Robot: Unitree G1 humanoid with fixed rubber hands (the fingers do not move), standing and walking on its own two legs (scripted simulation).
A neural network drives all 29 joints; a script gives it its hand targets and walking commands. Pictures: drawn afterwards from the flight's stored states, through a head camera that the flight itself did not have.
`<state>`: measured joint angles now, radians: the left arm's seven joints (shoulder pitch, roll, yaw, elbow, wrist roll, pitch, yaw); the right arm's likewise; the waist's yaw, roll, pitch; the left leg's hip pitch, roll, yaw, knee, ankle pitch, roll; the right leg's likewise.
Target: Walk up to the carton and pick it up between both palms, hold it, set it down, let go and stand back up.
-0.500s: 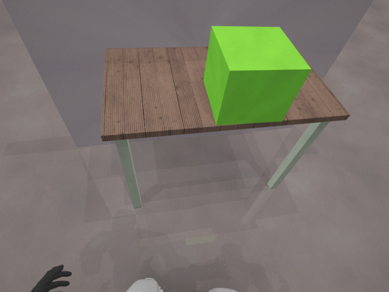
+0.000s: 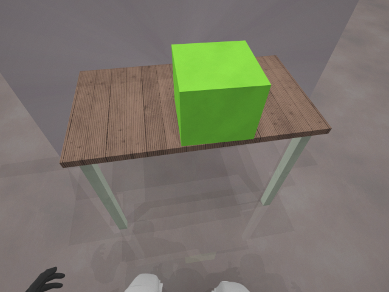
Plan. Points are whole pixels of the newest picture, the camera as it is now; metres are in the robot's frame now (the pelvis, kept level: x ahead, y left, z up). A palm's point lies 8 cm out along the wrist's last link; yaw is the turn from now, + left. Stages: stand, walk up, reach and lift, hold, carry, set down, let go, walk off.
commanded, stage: walk up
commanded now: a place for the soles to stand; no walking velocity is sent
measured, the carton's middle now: (213, 93) +0.67 -0.05 +0.00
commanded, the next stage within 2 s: none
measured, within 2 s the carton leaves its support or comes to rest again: neither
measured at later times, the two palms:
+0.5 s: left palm (56, 273) +0.17 +0.30 -0.11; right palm (378, 288) +0.14 -0.35 -0.05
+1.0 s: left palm (100, 235) +0.24 +0.21 -0.06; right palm (387, 254) +0.21 -0.43 -0.08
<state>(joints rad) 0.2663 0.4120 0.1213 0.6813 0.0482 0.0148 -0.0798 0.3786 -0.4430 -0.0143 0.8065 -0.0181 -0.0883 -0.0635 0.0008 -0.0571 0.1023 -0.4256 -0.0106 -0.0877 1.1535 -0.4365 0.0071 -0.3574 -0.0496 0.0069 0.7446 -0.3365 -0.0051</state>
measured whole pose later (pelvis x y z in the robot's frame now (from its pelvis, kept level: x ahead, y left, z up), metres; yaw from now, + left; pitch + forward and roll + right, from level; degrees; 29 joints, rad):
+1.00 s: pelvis +0.16 -0.10 +0.01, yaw +3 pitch -3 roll +3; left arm 0.29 0.40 0.07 0.68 0.04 -0.01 -0.04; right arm 0.37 -0.45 -0.05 0.81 -0.02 -0.06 -0.02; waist 0.00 -0.03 0.09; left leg -0.42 -0.03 -0.09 1.07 -0.39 0.01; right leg -0.28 -0.05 0.00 0.62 -0.29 -0.01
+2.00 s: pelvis +0.17 -0.08 +0.00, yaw +13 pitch -2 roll +0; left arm 0.29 0.42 0.04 0.70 0.01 0.01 -0.01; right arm 0.34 -0.44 -0.01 0.79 -0.02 -0.05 -0.01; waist 0.00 -0.04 0.08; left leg -0.38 -0.06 -0.09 0.68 -0.25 0.01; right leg -0.33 -0.07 -0.06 0.78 -0.47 -0.01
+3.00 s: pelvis +0.18 -0.08 +0.00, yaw +12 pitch -1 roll +0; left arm 0.24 0.43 0.03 0.73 0.01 0.01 -0.03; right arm 0.29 -0.44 0.02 0.80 -0.02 -0.05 -0.01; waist 0.00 -0.01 0.07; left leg -0.38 -0.04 -0.09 0.67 -0.28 0.01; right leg -0.30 -0.02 -0.04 0.69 -0.38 -0.01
